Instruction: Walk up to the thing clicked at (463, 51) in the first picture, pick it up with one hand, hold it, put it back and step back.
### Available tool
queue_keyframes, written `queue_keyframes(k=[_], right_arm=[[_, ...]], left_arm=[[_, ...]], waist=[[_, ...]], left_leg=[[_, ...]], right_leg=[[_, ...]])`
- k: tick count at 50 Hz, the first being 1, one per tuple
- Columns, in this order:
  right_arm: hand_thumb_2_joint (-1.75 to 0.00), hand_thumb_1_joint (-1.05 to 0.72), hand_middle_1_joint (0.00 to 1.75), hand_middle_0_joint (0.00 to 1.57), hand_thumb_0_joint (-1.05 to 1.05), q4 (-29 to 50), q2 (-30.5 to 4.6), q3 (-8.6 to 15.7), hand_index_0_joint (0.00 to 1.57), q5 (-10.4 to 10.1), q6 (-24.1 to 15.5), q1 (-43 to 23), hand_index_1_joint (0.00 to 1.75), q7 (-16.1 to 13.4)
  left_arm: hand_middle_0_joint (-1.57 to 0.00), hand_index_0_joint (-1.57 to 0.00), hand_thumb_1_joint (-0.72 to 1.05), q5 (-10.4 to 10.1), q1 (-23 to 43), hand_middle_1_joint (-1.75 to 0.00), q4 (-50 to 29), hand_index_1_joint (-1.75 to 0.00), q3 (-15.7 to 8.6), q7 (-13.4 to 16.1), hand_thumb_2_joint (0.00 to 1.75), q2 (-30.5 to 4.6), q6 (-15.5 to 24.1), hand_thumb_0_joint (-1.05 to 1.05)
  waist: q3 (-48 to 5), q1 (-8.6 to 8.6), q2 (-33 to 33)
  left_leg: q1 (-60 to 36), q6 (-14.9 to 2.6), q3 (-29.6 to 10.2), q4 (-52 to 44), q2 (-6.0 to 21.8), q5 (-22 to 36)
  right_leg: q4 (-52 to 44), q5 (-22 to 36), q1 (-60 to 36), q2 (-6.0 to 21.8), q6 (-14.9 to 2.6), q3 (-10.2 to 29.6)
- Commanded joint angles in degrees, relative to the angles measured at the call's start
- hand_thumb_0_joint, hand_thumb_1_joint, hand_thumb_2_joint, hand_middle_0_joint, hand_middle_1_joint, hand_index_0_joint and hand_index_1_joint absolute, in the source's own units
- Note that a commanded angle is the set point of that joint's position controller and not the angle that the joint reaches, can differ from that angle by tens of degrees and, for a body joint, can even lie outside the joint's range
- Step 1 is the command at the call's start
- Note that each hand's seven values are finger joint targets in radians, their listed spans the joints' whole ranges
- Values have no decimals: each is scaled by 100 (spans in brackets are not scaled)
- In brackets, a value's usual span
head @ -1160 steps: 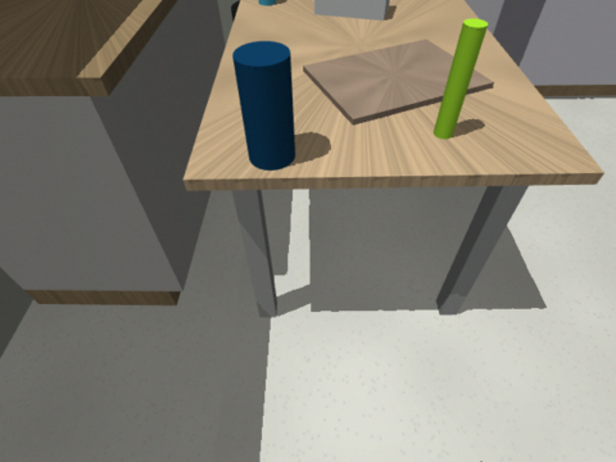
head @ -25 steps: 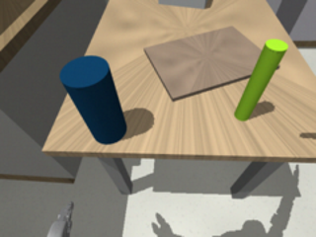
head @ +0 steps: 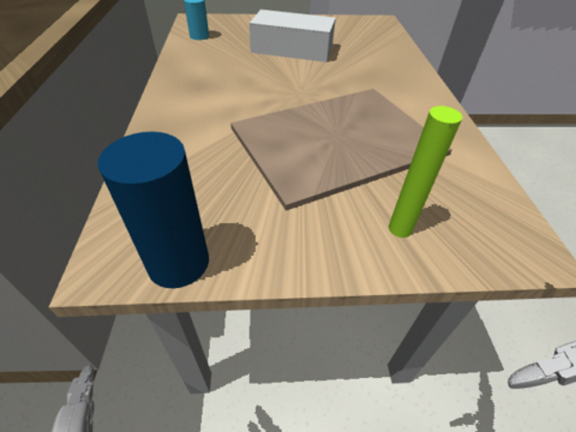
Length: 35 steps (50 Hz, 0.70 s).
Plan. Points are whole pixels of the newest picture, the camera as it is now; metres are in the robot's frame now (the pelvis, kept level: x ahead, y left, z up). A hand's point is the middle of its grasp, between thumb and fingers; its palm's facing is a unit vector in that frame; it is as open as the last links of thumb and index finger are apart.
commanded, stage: sink last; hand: right
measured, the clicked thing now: (419, 180) +0.46 -0.21 +0.10
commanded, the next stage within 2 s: home in 0.50 s
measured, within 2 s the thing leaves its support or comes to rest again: neither
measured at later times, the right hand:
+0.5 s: hand out of the picture +0.16 -0.25 +0.14, palm faces +0.44 +0.77 -0.46, open 17.6 cm
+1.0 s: hand (463, 410) +0.16 -0.20 +0.00, palm faces +0.19 +0.95 -0.26, open 17.3 cm
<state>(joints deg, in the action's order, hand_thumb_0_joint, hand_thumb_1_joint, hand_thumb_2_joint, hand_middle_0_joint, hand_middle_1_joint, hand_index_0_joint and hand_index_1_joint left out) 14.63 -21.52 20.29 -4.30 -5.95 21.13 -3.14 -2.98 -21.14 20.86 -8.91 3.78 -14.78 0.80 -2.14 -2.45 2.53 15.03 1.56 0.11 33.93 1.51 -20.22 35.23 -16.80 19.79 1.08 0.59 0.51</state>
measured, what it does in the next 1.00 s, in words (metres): stands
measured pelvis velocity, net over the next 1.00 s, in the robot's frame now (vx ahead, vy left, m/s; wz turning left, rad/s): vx -0.01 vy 0.01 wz -0.01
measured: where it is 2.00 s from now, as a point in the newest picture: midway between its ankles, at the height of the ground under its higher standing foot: outside the picture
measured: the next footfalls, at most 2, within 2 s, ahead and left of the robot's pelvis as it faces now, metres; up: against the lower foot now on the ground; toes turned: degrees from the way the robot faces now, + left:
none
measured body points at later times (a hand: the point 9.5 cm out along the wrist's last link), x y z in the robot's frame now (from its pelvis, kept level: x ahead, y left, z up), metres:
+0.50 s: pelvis -0.02 +0.02 +0.00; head -0.02 +0.05 +0.45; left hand +0.13 +0.30 -0.08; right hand +0.13 -0.29 +0.17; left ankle -0.03 +0.14 -0.73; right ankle +0.02 -0.13 -0.73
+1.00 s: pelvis -0.01 +0.01 +0.01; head +0.01 +0.01 +0.46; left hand +0.16 +0.22 -0.08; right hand +0.14 -0.25 +0.02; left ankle -0.03 +0.14 -0.73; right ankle +0.02 -0.13 -0.73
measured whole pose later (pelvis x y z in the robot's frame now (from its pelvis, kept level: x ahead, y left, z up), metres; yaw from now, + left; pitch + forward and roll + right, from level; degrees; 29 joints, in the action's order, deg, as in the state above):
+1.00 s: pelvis -0.01 +0.01 +0.01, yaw -1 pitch -1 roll +0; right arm -3.9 -11.3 7.2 -1.4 -11.9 27.5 -0.2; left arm -0.6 -13.4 32.6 -2.1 2.0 -7.9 6.2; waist 3.0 -1.7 0.2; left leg 11.3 0.9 0.6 29.7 1.9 -17.6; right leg 28.3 -12.5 14.9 0.7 1.2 0.9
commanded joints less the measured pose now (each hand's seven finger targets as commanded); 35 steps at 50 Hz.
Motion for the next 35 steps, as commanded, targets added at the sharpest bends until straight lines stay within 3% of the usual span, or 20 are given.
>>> queue_keyframes(k=[1, 2, 4, 7, 9, 10, 13, 16, 18, 19, 21, 22, 23, 24, 26, 27, 30, 31, 33, 35], right_arm=[[-5, 59, 6, 5, 0, 1586, -348, -30, 5, -27, -458, 526, 6, 34], [-5, 60, 6, 5, 0, 1715, -491, 66, 5, -44, -495, 353, 6, 45], [-5, 59, 6, 5, 0, 2195, -529, 56, 5, -51, -578, 472, 6, 110], [-5, 57, 6, 5, 0, 2342, -838, 405, 5, -46, -675, 137, 6, 82], [-5, 57, 6, 5, 0, 2263, -1006, 629, 5, -38, -733, -7, 6, 32], [-5, 56, 6, 5, 0, 1936, -909, 608, 5, -36, -735, 160, 6, 25], [-5, 57, 6, 5, 0, 1371, -872, 803, 5, -29, -848, 400, 6, 19], [-5, 59, 6, 5, 0, 971, -907, 879, 5, 1, -964, 379, 6, 48], [-5, 59, 6, 5, 0, 750, -870, 830, 5, -6, -1075, 312, 6, 79], [-5, 60, 6, 5, 0, 822, -900, 841, 5, 28, -1154, 234, 6, 77], [-5, 59, 6, 5, 0, 1152, -1105, 949, 5, 35, -1303, -130, 6, 50], [-5, 58, 6, 5, 0, 1348, -1124, 900, 5, 40, -1375, -208, 6, 43], [-5, 59, 6, 5, 0, 1453, -1081, 818, 5, 69, -1412, -151, 6, 42], [-5, 56, 6, 5, 0, 1461, -924, 630, 5, 71, -1453, -203, 6, 45], [-6, 55, 6, 5, 0, 1355, -1073, 854, 5, 80, -1491, -154, 6, -8], [-6, 56, 6, 5, 0, 1338, -1368, 1100, 5, 108, -1502, -123, 6, -33], [-6, 55, 6, 5, 0, 966, -1184, 1127, 5, 64, -1475, 212, 6, 0], [-8, 51, 6, 6, 0, 729, -1157, 1187, 6, 48, -1450, 397, 6, 3], [-6, 54, 6, 5, 0, 487, -821, 927, 5, 25, -1425, 509, 6, 78], [-5, 56, 5, 5, 0, 197, -430, 470, 5, 5, -1399, 647, 5, 164]], left_arm=[[-5, -5, -52, 25, -96, -5, -799, -4, 113, 5, 4, -161, 338, 0], [-5, -5, -51, 26, 67, -5, -592, -4, -42, 2, 4, -316, 333, 0], [-5, -5, -51, 30, 157, -5, -529, -5, -57, -56, 4, -332, 365, 0], [-5, -6, -51, 64, 355, -6, -358, -5, -231, -17, 4, -464, 448, 0], [-5, -6, -51, 111, 432, -5, -503, -5, -601, 73, 4, -818, 528, 0], [-5, -6, -51, 135, 575, -5, -636, -5, -721, 109, 4, -999, 584, 0], [-5, -5, -52, 160, 355, -4, -357, -4, -602, 97, 4, -708, 661, 0], [-5, -5, -53, 167, 676, -4, -633, -4, -531, 63, 5, -705, 736, 0], [-5, -5, -53, 161, 727, -4, -417, -4, -296, 18, 5, -459, 727, 0], [-5, -5, -53, 165, 827, -4, -184, -4, -59, -8, 5, -194, 735, 0], [-5, -5, -54, 187, 1067, -4, -164, -5, -190, 16, 6, -379, 801, 0], [-5, -5, -54, 202, 1057, -4, -274, -5, -162, 15, 6, -431, 841, 0], [-5, -5, -54, 207, 1105, -4, -112, -5, 21, 9, 6, -262, 862, 0], [-5, -5, -54, 203, 1235, -5, -167, -5, 174, 5, 7, -164, 902, 0], [-5, -5, -54, 213, 1113, -5, -29, -6, -7, 67, 7, -374, 933, 0], [-5, -4, -54, 243, 965, -5, -21, -6, -122, 92, 8, -525, 924, 0], [-5, -5, -53, 252, 685, -5, -232, -6, -394, 116, 8, -839, 895, 0], [-11, -11, -45, 232, 444, -13, -196, -14, -562, 115, 16, -923, 872, 0], [-12, -12, -29, 182, 437, -17, -287, -16, -320, 35, 32, -644, 848, 0], [-12, -12, -13, 115, 611, -18, -267, -17, 176, -59, 47, -129, 816, 0]], waist=[[-219, -26, -1], [-107, -23, 71], [3, 18, 191], [264, 123, 271], [109, 208, 121], [67, 205, -169], [211, 37, -439], [179, -68, -746], [418, -143, -958], [410, -257, -681], [255, -250, -395], [58, -200, -371], [-19, -272, -136], [9, -180, -98], [-63, -166, -73], [-220, -157, -34], [-281, -55, -178], [-211, -59, -332], [-10, -63, -307], [327, -101, -366]], left_leg=[[75, -144, 325, -494, -176, 1262], [156, -150, 305, -516, -178, 1125], [275, -158, 310, -531, -182, 936], [588, -150, 255, -641, -134, 438], [606, -140, 205, -729, -77, 270], [567, -136, 227, -767, -82, 145], [517, -117, 163, -871, 4, 23], [428, -68, 42, -965, 79, 134], [465, -60, -65, -1143, 146, -224], [422, -73, -84, -1135, 151, -269], [392, -103, -101, -1108, 146, -280], [315, -117, -81, -1046, 117, -151], [279, -140, -17, -970, 68, -18], [278, -146, -28, -989, 70, 35], [193, -158, 62, -929, 9, 195], [64, -137, 57, -952, 32, 346], [-137, -113, 180, -936, -22, 840], [-176, -109, 258, -931, -55, 1001], [-151, -115, 288, -973, -65, 1062], [-80, -116, 314, -1036, -82, 1018]], right_leg=[[-548, 1215, -474, -78, -111, -299], [-579, 1098, -431, -85, -100, -313], [-654, 860, -382, -110, -98, -327], [-724, 302, -329, -154, -119, -306], [-679, 167, -479, -190, -138, -294], [-694, 110, -519, -181, -144, -257], [-591, 212, -498, -209, -137, -244], [-540, 439, -483, -234, -121, -277], [-574, 276, -375, -253, -98, -304], [-616, 241, -354, -261, -78, -315], [-685, 230, -460, -250, -57, -308], [-723, 321, -561, -229, -62, -290], [-772, 366, -605, -223, -65, -284], [-781, 405, -641, -237, -58, -304], [-845, 493, -704, -208, -62, -259], [-814, 573, -773, -240, -81, -275], [-851, 867, -913, -246, -121, -273], [-887, 1008, -941, -234, -144, -251], [-958, 1086, -964, -225, -131, -272], [-1014, 1090, -875, -214, -128, -302]])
